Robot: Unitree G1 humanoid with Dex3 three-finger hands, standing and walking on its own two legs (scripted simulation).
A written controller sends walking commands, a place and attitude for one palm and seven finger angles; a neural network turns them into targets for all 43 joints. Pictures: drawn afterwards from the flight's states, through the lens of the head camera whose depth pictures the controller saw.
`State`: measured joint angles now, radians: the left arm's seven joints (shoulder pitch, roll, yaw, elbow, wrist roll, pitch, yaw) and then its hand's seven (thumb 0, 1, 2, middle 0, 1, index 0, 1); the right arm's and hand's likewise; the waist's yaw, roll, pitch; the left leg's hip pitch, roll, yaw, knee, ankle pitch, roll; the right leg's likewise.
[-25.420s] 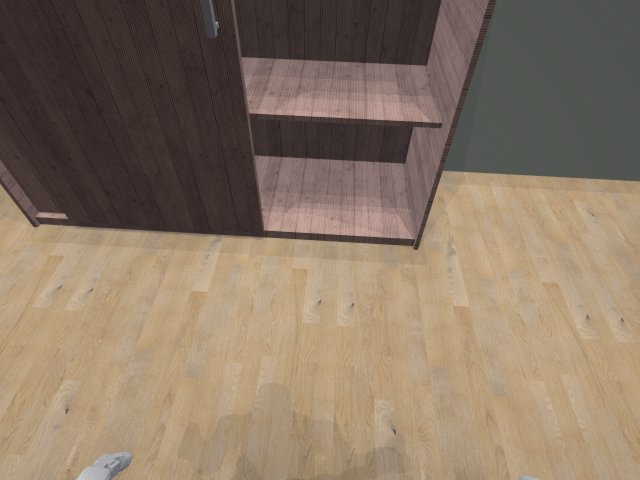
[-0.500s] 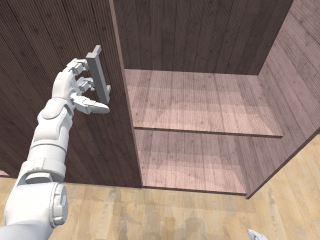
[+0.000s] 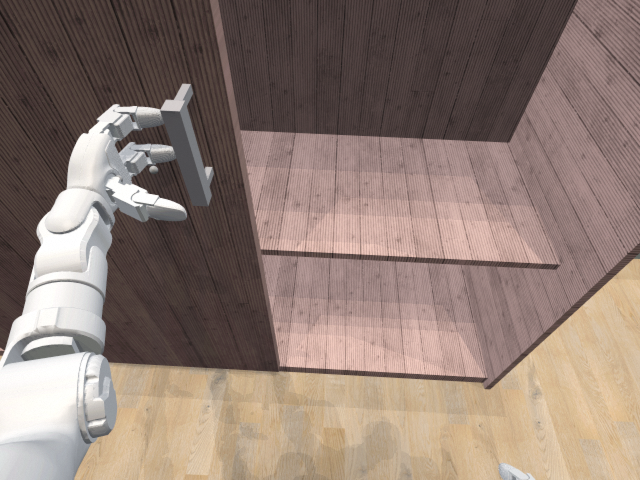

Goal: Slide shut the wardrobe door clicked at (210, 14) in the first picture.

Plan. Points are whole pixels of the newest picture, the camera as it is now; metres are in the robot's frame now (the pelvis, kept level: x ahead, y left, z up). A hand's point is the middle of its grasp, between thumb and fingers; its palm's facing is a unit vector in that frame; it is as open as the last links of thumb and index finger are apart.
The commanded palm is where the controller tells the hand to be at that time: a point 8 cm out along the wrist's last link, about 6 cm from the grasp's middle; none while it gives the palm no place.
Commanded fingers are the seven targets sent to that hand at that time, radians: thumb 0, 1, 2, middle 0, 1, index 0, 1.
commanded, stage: move the hooked fingers beside the handle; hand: left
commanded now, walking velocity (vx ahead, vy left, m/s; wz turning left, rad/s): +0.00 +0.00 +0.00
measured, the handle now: (193, 148) +0.49 +0.16 +0.16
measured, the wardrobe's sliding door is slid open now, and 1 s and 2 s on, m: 0.65 0.65 0.65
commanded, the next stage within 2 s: feel for the door with the fingertips in 1.08 s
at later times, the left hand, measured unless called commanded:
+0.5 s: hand (138, 167) +0.44 +0.22 +0.16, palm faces -0.02 -1.00 -0.01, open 14.0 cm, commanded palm +0.42 +0.27 +0.16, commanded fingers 0.00 -0.50 0.30 -0.30 -1.20 -0.30 -1.20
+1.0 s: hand (134, 168) +0.45 +0.22 +0.16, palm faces -0.02 -1.00 -0.01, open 13.7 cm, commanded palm +0.43 +0.28 +0.16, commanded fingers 0.00 -0.50 0.30 -0.30 -1.20 -0.30 -1.20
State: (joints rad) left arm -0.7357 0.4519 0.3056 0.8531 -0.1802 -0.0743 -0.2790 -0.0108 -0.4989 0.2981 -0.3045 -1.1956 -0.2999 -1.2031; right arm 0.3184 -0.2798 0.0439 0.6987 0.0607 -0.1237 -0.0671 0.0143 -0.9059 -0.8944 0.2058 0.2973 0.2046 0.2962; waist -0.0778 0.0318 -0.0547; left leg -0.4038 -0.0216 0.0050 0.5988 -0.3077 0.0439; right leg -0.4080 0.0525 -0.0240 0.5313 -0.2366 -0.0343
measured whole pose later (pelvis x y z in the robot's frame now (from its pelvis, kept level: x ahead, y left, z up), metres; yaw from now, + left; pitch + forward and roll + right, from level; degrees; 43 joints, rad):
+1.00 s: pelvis +0.01 +0.01 +0.00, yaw +0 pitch +7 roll -2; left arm -0.74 0.51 0.33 0.88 -0.19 -0.04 -0.35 -0.01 -0.50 0.30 -0.33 -1.21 -0.35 -1.23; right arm 0.33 -0.29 0.05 0.69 0.06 -0.09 -0.07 0.01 -0.91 -0.89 0.21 0.30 0.21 0.30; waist -0.09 0.03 -0.07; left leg -0.42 -0.03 0.00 0.61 -0.32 0.05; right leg -0.41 0.05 -0.03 0.53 -0.25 -0.03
